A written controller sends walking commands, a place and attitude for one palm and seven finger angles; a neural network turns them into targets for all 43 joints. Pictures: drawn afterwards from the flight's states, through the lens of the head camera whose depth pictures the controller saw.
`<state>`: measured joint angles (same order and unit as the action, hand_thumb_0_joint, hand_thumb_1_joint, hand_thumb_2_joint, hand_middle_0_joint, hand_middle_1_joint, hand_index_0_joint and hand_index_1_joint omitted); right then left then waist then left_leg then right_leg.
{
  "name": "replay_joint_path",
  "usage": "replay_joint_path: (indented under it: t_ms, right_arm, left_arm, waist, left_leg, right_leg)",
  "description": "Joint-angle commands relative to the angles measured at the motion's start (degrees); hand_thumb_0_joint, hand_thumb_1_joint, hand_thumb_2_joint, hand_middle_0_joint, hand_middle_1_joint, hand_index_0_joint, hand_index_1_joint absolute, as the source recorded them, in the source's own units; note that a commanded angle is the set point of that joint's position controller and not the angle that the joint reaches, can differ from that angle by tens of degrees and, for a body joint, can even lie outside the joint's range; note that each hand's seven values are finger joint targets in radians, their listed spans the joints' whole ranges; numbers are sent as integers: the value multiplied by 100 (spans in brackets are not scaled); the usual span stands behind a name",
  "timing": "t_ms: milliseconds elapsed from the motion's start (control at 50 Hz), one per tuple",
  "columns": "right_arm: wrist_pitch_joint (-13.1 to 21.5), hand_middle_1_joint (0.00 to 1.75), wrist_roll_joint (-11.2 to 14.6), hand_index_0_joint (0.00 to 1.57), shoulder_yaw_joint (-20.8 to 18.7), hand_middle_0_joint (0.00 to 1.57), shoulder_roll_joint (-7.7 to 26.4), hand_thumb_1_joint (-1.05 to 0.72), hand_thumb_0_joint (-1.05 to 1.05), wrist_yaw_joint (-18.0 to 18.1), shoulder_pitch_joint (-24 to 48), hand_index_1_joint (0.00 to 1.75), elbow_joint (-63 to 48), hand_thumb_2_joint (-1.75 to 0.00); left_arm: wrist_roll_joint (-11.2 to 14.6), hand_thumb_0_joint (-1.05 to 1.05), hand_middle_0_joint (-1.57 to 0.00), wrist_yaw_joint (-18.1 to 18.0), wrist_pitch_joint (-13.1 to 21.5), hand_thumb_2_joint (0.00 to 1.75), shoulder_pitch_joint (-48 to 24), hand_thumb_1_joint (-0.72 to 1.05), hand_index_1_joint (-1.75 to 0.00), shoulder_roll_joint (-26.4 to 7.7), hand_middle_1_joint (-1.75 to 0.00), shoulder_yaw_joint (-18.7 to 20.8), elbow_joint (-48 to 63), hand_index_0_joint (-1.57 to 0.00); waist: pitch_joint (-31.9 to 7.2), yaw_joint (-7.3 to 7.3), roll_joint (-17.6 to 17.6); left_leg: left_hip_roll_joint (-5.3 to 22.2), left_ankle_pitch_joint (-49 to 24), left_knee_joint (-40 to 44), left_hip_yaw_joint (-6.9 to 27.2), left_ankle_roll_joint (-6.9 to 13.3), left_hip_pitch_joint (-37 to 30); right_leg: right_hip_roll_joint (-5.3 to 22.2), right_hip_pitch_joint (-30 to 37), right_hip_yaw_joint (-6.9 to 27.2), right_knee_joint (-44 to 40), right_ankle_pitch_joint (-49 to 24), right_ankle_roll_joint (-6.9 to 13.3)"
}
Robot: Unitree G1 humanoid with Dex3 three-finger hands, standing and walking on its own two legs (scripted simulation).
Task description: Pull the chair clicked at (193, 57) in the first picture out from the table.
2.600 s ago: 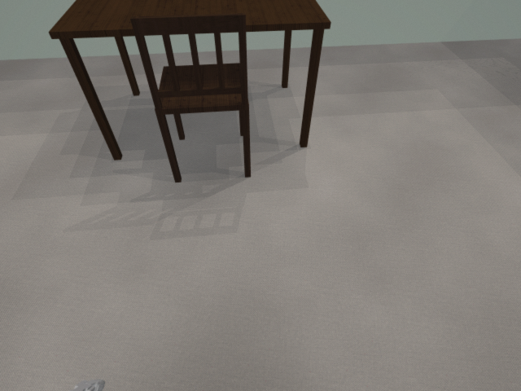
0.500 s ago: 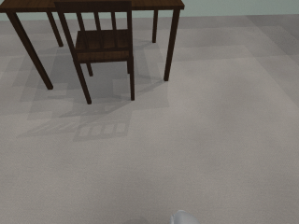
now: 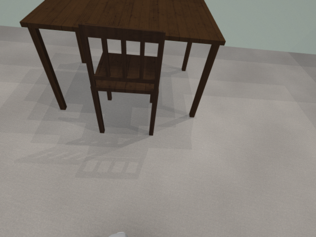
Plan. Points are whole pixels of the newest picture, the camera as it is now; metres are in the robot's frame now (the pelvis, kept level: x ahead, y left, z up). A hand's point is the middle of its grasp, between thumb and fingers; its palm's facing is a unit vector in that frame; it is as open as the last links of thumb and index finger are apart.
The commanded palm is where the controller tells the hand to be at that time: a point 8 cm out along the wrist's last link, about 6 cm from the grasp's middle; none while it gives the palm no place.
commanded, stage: walk to a spot facing it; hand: left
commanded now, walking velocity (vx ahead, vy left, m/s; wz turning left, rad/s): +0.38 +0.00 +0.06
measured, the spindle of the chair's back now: (124, 59) +0.97 +0.25 -0.10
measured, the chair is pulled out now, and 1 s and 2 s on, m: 0.00 0.00 0.00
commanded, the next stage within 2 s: take the last steps up to it in 0.20 s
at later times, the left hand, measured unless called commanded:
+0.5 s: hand (107, 185) +0.30 +0.18 -0.17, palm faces -0.04 -0.98 -0.18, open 7.3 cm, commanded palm none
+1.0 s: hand (106, 175) +0.34 +0.19 -0.18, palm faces +0.14 -0.98 -0.14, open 7.3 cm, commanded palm none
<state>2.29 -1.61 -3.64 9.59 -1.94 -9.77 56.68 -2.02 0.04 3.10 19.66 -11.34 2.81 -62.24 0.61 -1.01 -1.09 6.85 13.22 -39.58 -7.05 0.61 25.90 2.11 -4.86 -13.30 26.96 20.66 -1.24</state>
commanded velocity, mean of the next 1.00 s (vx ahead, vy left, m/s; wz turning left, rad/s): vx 0.28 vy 0.02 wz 0.05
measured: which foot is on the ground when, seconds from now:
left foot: up 0.00-0.00, down 0.02-0.54, up 0.56-0.92, down 0.94-1.00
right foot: down 0.00-0.04, up 0.06-0.52, down 0.54-0.94, up 0.96-1.00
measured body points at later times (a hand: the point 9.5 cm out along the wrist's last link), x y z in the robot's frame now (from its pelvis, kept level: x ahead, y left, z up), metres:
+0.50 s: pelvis +0.22 +0.00 +0.00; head +0.24 +0.00 +0.45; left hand +0.30 +0.23 -0.15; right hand +0.12 -0.20 -0.15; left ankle +0.09 +0.09 -0.73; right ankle +0.34 -0.11 -0.71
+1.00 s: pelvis +0.39 +0.03 +0.00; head +0.39 +0.05 +0.45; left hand +0.34 +0.25 -0.17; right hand +0.45 -0.22 -0.13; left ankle +0.41 +0.13 -0.73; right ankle +0.34 -0.10 -0.70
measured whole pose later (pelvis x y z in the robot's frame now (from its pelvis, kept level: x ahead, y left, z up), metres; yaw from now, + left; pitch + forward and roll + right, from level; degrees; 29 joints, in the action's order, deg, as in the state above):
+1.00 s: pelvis +0.39 +0.03 +0.00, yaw +4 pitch -1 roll -1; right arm 3.2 -2.2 -3.1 9.8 -0.4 -14.7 58.8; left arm -1.7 0.4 0.4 20.6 -10.0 3.2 -63.4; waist 0.6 -0.6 -2.3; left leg 3.8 15.3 -34.3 -7.8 2.0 18.0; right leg 4.6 -15.3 -8.4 45.7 26.3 1.1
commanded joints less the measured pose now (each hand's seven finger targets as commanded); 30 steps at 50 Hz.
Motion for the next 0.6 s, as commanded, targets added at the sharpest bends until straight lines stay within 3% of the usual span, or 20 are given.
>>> replay_joint_path:
  t_ms: [0, 20, 40, 60, 80, 100, 120, 160, 200, 260, 300, 400, 440, 460, 480, 500, 520, 540, 560, 580]
  right_arm:
    - [144, 30, -88, 20, -234, 20, 1157, -90, 0, 117, -2036, 30, 303, -90]
    - [132, 30, -50, 20, -290, 20, 1526, -90, 0, 196, -2546, 30, 429, -90]
    - [109, 30, -4, 20, -226, 20, 1356, -90, 0, 296, -2232, 30, 466, -90]
    - [134, 30, 26, 20, -156, 20, 1115, -90, 0, 310, -1719, 30, 294, -90]
    - [204, 30, 39, 20, -72, 20, 860, -90, 0, 316, -1342, 30, 180, -90]
    - [267, 30, 33, 20, -14, 20, 703, -90, 0, 320, -1162, 30, 183, -90]
    - [314, 30, 48, 20, 16, 20, 592, -90, 0, 330, -1122, 30, 221, -90]
    - [346, 30, 71, 20, -2, 20, 451, -90, 0, 354, -1160, 30, 291, -90]
    - [350, 30, 85, 20, 8, 20, 503, -90, 0, 367, -1288, 30, 367, -90]
    - [320, 30, 91, 20, 37, 20, 506, -90, 0, 379, -1450, 30, 495, -90]
    - [296, 30, 83, 20, 66, 20, 469, -90, 0, 391, -1539, 30, 572, -90]
    - [200, 30, 32, 20, 47, 20, 533, -90, 0, 386, -1824, 30, 810, -90]
    - [172, 30, 36, 20, 28, 20, 619, -90, 0, 391, -1705, 30, 841, -90]
    - [160, 30, 50, 20, 22, 20, 658, -90, 0, 384, -1612, 30, 855, -90]
    - [165, 30, 93, 20, 25, 20, 635, -90, 0, 357, -1558, 30, 826, -90]
    - [181, 30, 148, 20, 50, 20, 369, -90, 0, 306, -1768, 30, 765, -90]
    - [174, 30, 164, 20, 92, 20, 162, -90, 0, 294, -1882, 30, 607, -90]
    - [100, 30, 156, 20, 57, 20, 220, -90, 0, 290, -1506, 30, 561, -90]
    - [69, 30, 111, 20, 16, 20, 187, -90, 0, 255, -1299, 30, 494, -90]
    - [8, 30, 70, 20, 3, 20, 192, -90, 0, 227, -1187, 30, 515, -90]
  left_arm:
    - [101, 0, -20, 18, 52, 90, 141, 90, -30, -324, -30, 82, 395, -20]
    - [103, 0, -20, 39, 66, 90, -146, 90, -30, -268, -30, 32, 680, -20]
    - [91, 0, -20, 8, 59, 90, -457, 90, -30, -417, -30, 72, 659, -20]
    - [97, 0, -20, 46, 65, 90, -535, 90, -30, -356, -30, 96, 614, -20]
    - [76, 0, -20, 93, 57, 90, -430, 90, -30, -358, -30, 95, 490, -20]
    - [31, 0, -20, 108, 8, 90, -264, 90, -30, -224, -30, 94, 372, -20]
    - [20, 0, -20, 106, -49, 90, -99, 90, -30, -136, -30, 83, 295, -20]
    - [9, 0, -20, 80, -154, 90, 88, 90, -30, -60, -30, 77, 198, -20]
    - [7, 0, -20, 79, -206, 90, -23, 90, -30, 3, -30, 76, 222, -20]
    - [23, 0, -20, 97, -267, 90, -388, 90, -30, 23, -30, 65, 323, -20]
    - [37, 0, -20, 92, -256, 90, -681, 90, -30, 38, -30, 37, 408, -20]
    - [66, 0, -20, 84, -188, 90, -1249, 90, -30, 8, -30, 20, 592, -20]
    - [61, 0, -20, 74, -142, 90, -911, 90, -30, -98, -30, 45, 542, -20]
    - [47, 0, -20, 66, -99, 90, -361, 90, -30, -195, -30, 85, 388, -20]
    - [20, 0, -20, 49, -37, 90, 373, 90, -30, -419, -30, 152, 199, -20]
    - [-26, 0, -20, -18, 54, 90, 1063, 90, -30, -923, -30, 285, 27, -20]
    - [73, 0, -20, -43, 51, 90, 1432, 90, -30, -1330, -30, 330, -33, -20]
    - [128, 0, -20, -65, 25, 90, 1018, 90, -30, -1276, -30, 333, 82, -20]
    - [116, 0, -20, -89, 8, 90, 365, 90, -30, -1055, -30, 279, 272, -20]
    - [112, 0, -20, -130, 7, 90, -90, 90, -30, -732, -30, 204, 382, -20]
  waist:
    - [-132, 877, 1876]
    - [-314, 971, 2459]
    - [-252, 891, 1700]
    - [25, 657, 973]
    - [94, 442, 511]
    - [132, 276, 482]
    - [69, 174, 586]
    - [6, 80, 678]
    - [119, 65, 461]
    - [385, 100, 682]
    - [557, 139, 786]
    - [754, 330, 879]
    - [606, 112, 826]
    - [341, -167, 690]
    - [15, -500, 190]
    - [-570, -679, -889]
    - [-979, -535, -1446]
    - [-763, -543, -941]
    - [-251, -325, -784]
    - [149, -133, -305]
  left_leg:
    - [912, 917, 1809, 1828, 611, -3074]
    - [1837, 694, 2689, 3564, 1065, -3500]
    - [1904, 453, 2698, 3531, 1146, -3275]
    - [1755, 135, 2593, 2954, 1125, -2853]
    - [1549, -288, 2621, 2354, 982, -2515]
    - [1269, -833, 2644, 1697, 788, -2207]
    - [1070, -1403, 2642, 1251, 711, -2129]
    - [895, -2211, 2637, 720, 701, -2283]
    - [886, -2650, 2698, 503, 690, -2400]
    - [847, -2795, 2745, 197, 672, -2528]
    - [781, -3379, 2662, 25, 655, -2471]
    - [920, -3103, 2372, 186, 757, -2512]
    - [944, -3417, 1868, 236, 734, -2446]
    - [828, -3497, 1238, 154, 634, -2340]
    - [531, -3061, 268, 67, 512, -1826]
    - [-44, -1228, -1458, -234, 267, -629]
    - [-705, 1943, -3218, 59, 145, 377]
    - [-449, 1886, -3817, 684, 210, 565]
    - [-202, 1339, -3942, 803, 216, 782]
    - [36, 873, -3768, 856, 206, 658]
  right_leg:
    - [346, -2394, 63, 2250, -333, 255]
    - [-144, -3412, 450, 3902, 1298, 131]
    - [160, -3700, 1080, 4682, 942, 218]
    - [430, -3804, 1219, 4882, 353, 224]
    - [589, -3604, 1247, 4740, -25, 171]
    - [663, -3275, 1258, 4541, -324, 112]
    - [629, -3076, 1213, 4403, -509, 58]
    - [579, -3068, 1133, 4185, -699, -29]
    - [565, -3234, 1074, 3933, -826, -66]
    - [528, -3415, 967, 3263, -1073, -71]
    - [484, -3209, 817, 2471, -1223, -50]
    - [279, -2520, 610, 1247, -1014, 170]
    - [116, -1819, 496, 968, -843, 291]
    - [-5, -1096, 411, 675, -991, 334]
    - [26, -34, 527, 297, -1317, 399]
    - [1306, 1233, 2050, 3, -1625, 797]
    - [2530, 1628, 3962, -812, -2185, 1434]
    - [2570, 939, 4063, -1248, -790, 1554]
    - [2395, 155, 3769, -1531, 406, 1387]
    - [2188, -595, 3101, -1611, 685, 1178]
